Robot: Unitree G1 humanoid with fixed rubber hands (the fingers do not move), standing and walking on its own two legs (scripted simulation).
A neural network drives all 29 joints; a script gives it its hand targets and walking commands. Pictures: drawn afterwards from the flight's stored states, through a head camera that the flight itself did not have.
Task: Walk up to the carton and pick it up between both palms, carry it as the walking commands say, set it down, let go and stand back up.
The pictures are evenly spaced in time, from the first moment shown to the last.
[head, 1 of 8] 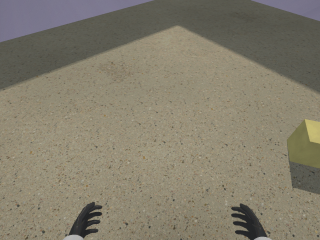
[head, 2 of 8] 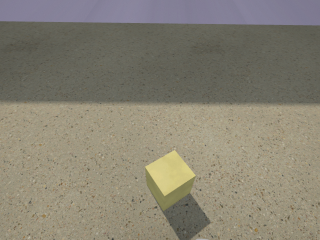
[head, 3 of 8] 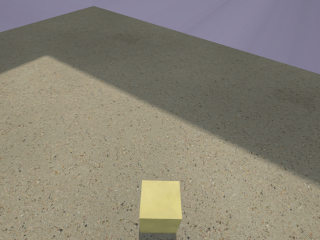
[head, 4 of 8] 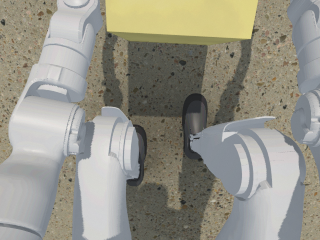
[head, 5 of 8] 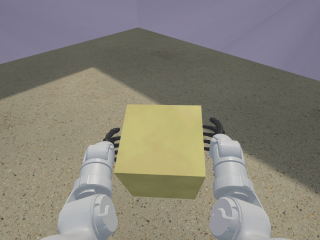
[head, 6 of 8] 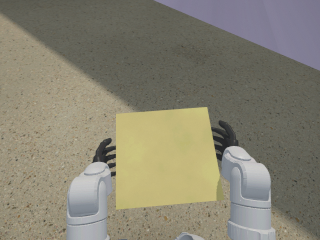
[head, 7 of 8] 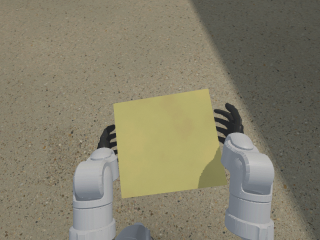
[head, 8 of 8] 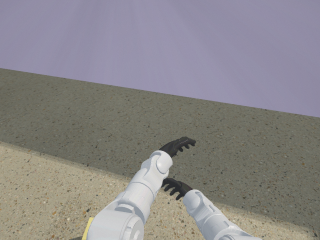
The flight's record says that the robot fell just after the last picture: yes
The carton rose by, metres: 0.68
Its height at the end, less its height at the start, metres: -0.02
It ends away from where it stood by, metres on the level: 1.84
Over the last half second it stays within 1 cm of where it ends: yes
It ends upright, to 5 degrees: no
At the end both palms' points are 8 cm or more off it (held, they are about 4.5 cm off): yes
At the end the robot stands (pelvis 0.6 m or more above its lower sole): yes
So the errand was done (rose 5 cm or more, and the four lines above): no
